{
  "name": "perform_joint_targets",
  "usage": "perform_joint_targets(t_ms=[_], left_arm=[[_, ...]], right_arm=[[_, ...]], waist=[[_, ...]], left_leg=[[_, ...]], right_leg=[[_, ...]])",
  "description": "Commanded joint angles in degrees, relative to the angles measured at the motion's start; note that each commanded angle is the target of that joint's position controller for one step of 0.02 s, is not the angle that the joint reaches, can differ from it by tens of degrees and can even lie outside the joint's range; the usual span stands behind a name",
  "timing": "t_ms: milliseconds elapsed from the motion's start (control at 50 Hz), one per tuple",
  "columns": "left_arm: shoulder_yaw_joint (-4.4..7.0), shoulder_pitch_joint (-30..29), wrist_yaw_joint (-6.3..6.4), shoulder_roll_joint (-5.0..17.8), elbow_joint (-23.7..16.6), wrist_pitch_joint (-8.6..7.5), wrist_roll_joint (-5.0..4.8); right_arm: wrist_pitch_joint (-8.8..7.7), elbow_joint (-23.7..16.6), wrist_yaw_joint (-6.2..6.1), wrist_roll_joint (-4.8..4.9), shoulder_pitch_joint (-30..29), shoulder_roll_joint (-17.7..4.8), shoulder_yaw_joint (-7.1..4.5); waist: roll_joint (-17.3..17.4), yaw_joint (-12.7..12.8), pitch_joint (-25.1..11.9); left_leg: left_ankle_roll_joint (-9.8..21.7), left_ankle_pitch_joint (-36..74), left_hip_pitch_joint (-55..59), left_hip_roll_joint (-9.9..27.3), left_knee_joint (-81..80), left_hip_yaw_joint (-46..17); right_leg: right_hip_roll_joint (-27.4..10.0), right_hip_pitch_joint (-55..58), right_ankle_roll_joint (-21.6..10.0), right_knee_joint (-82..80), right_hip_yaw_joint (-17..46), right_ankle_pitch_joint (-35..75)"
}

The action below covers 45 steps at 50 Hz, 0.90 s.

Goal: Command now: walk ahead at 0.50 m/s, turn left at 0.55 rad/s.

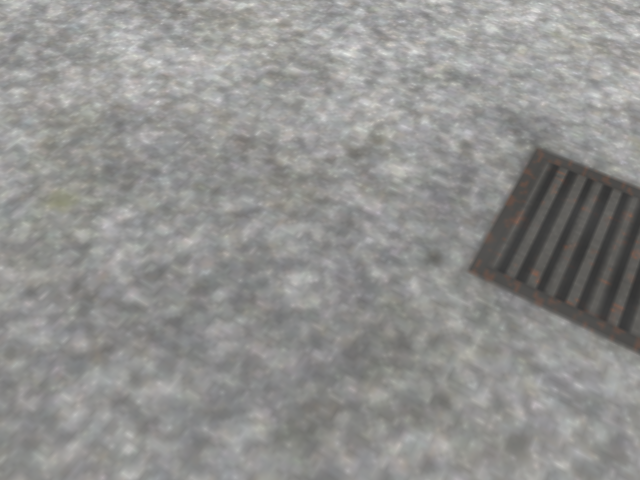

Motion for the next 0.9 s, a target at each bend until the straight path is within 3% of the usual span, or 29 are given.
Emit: perform_joint_targets(t_ms=[20, 80, 120, 180, 240, 260, 280, 300, 320, 340, 360, 380, 400, 420, 440, 480, 540, 600, 660, 700, 740, 760, 780, 800, 820, 840, 860, 880, 900], left_arm=[[1.03, 0.6, 0.20, 4.0, -3.0, 0.37, 0.52], [-0.04, -5.6, -0.51, 1.8, -3.8, 0.01, 0.20], [-0.17, -8.5, -1.12, 1.9, -4.4, -0.35, -0.54], [0.21, -11.0, -1.82, 3.5, -5.4, -0.62, -1.07], [0.57, -9.9, -2.39, 4.4, -5.9, -0.61, -1.30], [0.99, -7.2, -2.40, 5.1, -5.4, -0.62, -1.26], [1.94, -1.1, -2.24, 6.4, -3.7, -0.64, -1.07], [2.89, 7.2, -2.07, 8.8, -1.9, -0.56, -0.78], [4.30, 13.4, -2.03, 14.2, -1.6, -0.32, -0.30], [3.77, 15.6, -2.51, 11.1, -0.3, 0.10, -2.08], [2.74, 13.1, -2.29, 8.2, -1.0, 0.37, -2.48], [2.46, 10.3, -1.94, 7.1, -2.0, 0.81, -1.61], [2.20, 8.3, -1.77, 6.4, -2.3, 1.14, -1.05], [1.82, 7.2, -1.48, 5.4, -2.7, 1.07, -0.63], [1.71, 6.6, -1.27, 5.2, -3.1, 1.18, -0.52], [1.90, 6.7, -0.74, 5.6, -3.1, 1.26, -0.95], [2.67, 8.5, 0.30, 7.6, -2.2, 1.48, -1.52], [2.94, 11.1, 1.08, 8.0, -1.0, 2.26, -1.98], [3.04, 14.3, 1.47, 7.8, 0.1, 3.07, -2.36], [3.10, 14.8, 1.69, 7.5, 0.3, 3.56, -2.41], [3.38, 13.8, 1.80, 7.7, 0.0, 3.92, -2.23], [3.16, 12.7, 1.69, 6.8, -0.4, 4.02, -2.13], [2.33, 12.0, 1.39, 4.5, -1.2, 3.85, -1.67], [1.08, 13.7, 1.37, 0.8, -2.4, 3.65, -0.20], [0.45, 21.4, 1.26, -0.3, -4.1, 3.10, -2.46], [1.63, 19.4, 1.50, 5.8, -2.1, 3.25, -3.13], [2.38, 13.2, 1.39, 8.0, -2.9, 3.55, -2.65], [2.40, 10.7, 1.40, 7.0, -3.3, 3.76, -2.11], [2.56, 8.9, 1.16, 6.3, -4.1, 3.77, -1.62]], right_arm=[[-1.32, -3.7, -1.31, 0.07, -2.4, -9.3, -2.57], [-1.17, -1.7, -1.79, 0.34, 0.0, -8.9, -2.31], [-1.32, 0.0, -1.70, 0.42, 2.4, -9.4, -2.26], [-1.34, 2.1, -1.43, 0.50, 4.6, -9.4, -2.21], [-0.74, 3.8, -1.54, 0.28, 5.3, -9.9, -2.44], [-0.54, 3.9, -1.65, 0.27, 4.3, -10.2, -2.50], [-0.23, 3.8, -1.81, 0.10, 3.3, -10.0, -2.29], [-0.06, 3.0, -2.20, -0.54, 3.0, -8.7, -1.60], [-0.83, 1.3, -2.07, -0.74, 8.7, -5.5, -0.47], [-1.81, 1.4, -1.86, -1.05, 8.3, -5.2, 0.00], [-2.79, 0.3, -1.18, 0.45, 3.3, -8.7, -0.67], [-3.56, -0.9, -0.85, 1.06, -1.8, -8.6, -0.50], [-4.13, -1.7, -0.78, 0.18, -4.8, -8.1, -0.47], [-4.22, -1.7, -0.95, -0.90, -4.8, -7.9, -0.77], [-4.14, -1.7, -0.99, -1.37, -4.0, -7.2, -0.73], [-3.66, -1.5, -1.12, -1.56, -3.1, -6.0, -0.50], [-3.26, -2.7, -1.48, -1.50, -8.3, -4.2, 0.23], [-3.76, -3.6, -1.05, -1.06, -14.5, -3.0, 0.75], [-4.42, -4.5, -0.35, -0.24, -19.0, -3.6, 0.53], [-4.85, -4.7, -0.04, 0.02, -19.6, -4.8, -0.01], [-5.27, -4.0, -0.07, 0.24, -17.1, -6.2, -0.78], [-5.47, -2.9, -0.37, 0.13, -12.7, -7.3, -1.49], [-5.68, -1.9, -0.82, -0.65, -6.1, -9.3, -2.34], [-5.28, -1.1, -1.35, -0.92, 2.9, -12.6, -3.16], [-4.36, 1.2, -0.73, -0.94, 4.8, -15.2, -3.80], [-4.16, -0.2, -0.57, -0.12, 2.1, -9.0, -2.61], [-3.92, -0.3, -0.80, -0.09, -0.2, -6.1, -1.82], [-3.77, -0.2, -0.72, -0.57, -2.5, -5.5, -1.40], [-3.67, 0.4, -0.72, -0.79, -3.8, -4.5, -1.12]], waist=[[3.9, 1.9, -4.3], [5.2, -1.1, -3.3], [5.7, -2.7, -2.6], [6.3, -3.9, -1.0], [7.2, -2.8, -0.4], [7.4, -1.2, -1.9], [6.5, 2.2, -6.0], [4.4, 5.9, -13.2], [-7.4, 4.9, -21.7], [-14.1, 5.7, -22.9], [-8.4, 6.5, -15.9], [-3.2, 6.4, -10.2], [0.3, 5.2, -5.1], [0.2, 3.5, -4.4], [-1.3, 2.4, -4.5], [-2.8, 1.4, -4.9], [-2.2, 2.6, -3.5], [-2.9, 4.9, -3.1], [-3.2, 6.2, -3.1], [-3.8, 5.8, -3.2], [-5.4, 3.7, -3.5], [-5.4, 1.2, -5.4], [-3.7, -2.2, -11.2], [4.9, -4.5, -19.9], [23.7, -0.2, -22.9], [13.9, -1.7, -16.2], [8.5, -3.0, -9.4], [4.9, -1.9, -6.0], [5.1, -1.1, -3.5]], left_leg=[[10.9, 14.9, 1.7, 13.9, -10.3, -13.3], [7.6, 10.0, -0.3, 11.2, -10.0, -9.1], [7.0, 6.2, 0.7, 12.4, -10.3, -9.7], [6.7, 6.6, 8.3, 16.2, -8.0, -11.5], [5.3, 15.6, 15.5, 19.2, -5.0, -11.5], [4.3, 24.6, 16.6, 18.5, -1.8, -9.9], [3.0, 35.2, 16.5, 16.1, 5.6, -7.0], [1.1, 34.8, 11.2, 13.6, 17.6, -3.9], [-3.9, 14.6, -9.2, 5.8, 38.7, 0.4], [-5.9, -20.6, -22.2, 1.0, 49.1, -2.3], [-5.2, -19.1, -28.6, 4.5, 52.5, -5.5], [-4.7, -15.0, -29.1, 6.7, 51.0, -4.4], [-4.6, -12.2, -28.9, 8.4, 46.3, -3.3], [-4.9, -9.6, -25.9, 10.0, 41.9, -3.4], [-5.6, -8.3, -23.4, 10.3, 39.2, -3.1], [-7.2, -7.8, -21.7, 10.2, 34.7, -1.9], [-9.4, 0.1, -20.9, 9.2, 24.0, -0.9], [-10.1, 10.7, -16.0, 6.8, 13.0, -0.7], [-9.7, 13.3, -13.1, 5.1, 7.6, -1.4], [-8.7, 10.8, -11.8, 4.9, 4.5, -2.6], [-7.0, 6.8, -7.9, 5.1, 2.8, -2.7], [-5.3, 7.1, -1.3, 5.4, 0.3, -1.8], [-2.5, 6.3, 10.7, 10.0, 1.3, -4.8], [0.9, 3.4, 25.8, 20.5, 2.5, -16.2], [9.5, -10.6, 36.7, 31.0, -3.1, -41.9], [7.8, -20.0, 31.4, 29.4, -5.4, -40.5], [5.3, -16.4, 24.5, 26.5, -6.0, -30.1], [4.4, -8.3, 18.4, 23.9, -7.3, -23.5], [4.3, -2.8, 14.4, 22.1, -8.6, -18.9]], right_leg=[[-0.1, -2.2, 2.3, -8.1, -0.5, 8.1], [1.8, 2.6, 2.3, -21.9, -1.5, 21.4], [2.7, 4.5, 1.6, -26.0, -1.7, 25.9], [2.3, 0.7, -1.1, -29.5, -1.2, 22.9], [2.9, -0.5, -4.5, -30.9, -2.1, 14.3], [4.4, 3.3, -5.9, -31.6, -3.5, 11.9], [6.6, 11.7, -7.6, -33.1, -5.4, 13.1], [3.3, 25.4, -10.4, -31.2, -1.0, 17.0], [-8.8, 47.0, -19.5, -32.6, 22.7, 11.6], [-13.4, 53.7, -23.0, -42.2, 41.1, 0.4], [-13.1, 49.7, -20.4, -44.1, 38.4, -7.3], [-10.9, 42.5, -18.7, -44.9, 31.9, -5.6], [-8.6, 35.3, -18.0, -46.1, 26.8, 0.2], [-6.7, 31.3, -17.3, -46.8, 23.6, 5.8], [-5.1, 29.1, -17.3, -47.6, 21.8, 10.1], [-4.0, 26.4, -17.9, -48.4, 18.7, 16.0], [-2.0, 22.6, -17.1, -48.9, 14.6, 19.8], [0.4, 19.9, -14.6, -47.8, 12.7, 18.1], [-0.5, 21.6, -13.7, -45.4, 15.7, 15.4], [-1.5, 25.0, -13.0, -42.8, 19.1, 13.7], [-2.3, 26.6, -12.0, -39.5, 21.5, 15.6], [-0.8, 25.6, -10.7, -35.7, 20.8, 18.3], [2.0, 22.1, -9.0, -26.0, 18.1, 18.2], [7.1, 13.8, -6.8, -9.7, 11.7, 1.9], [11.1, -5.6, -4.4, 5.4, 6.6, -18.8], [6.1, -10.6, -3.5, 11.1, 7.8, -14.9], [4.6, -11.2, -3.0, 11.7, 6.2, -9.3], [2.8, -9.4, -2.4, 10.6, 4.9, -5.4], [1.5, -8.7, -2.1, 8.3, 4.7, -3.0]])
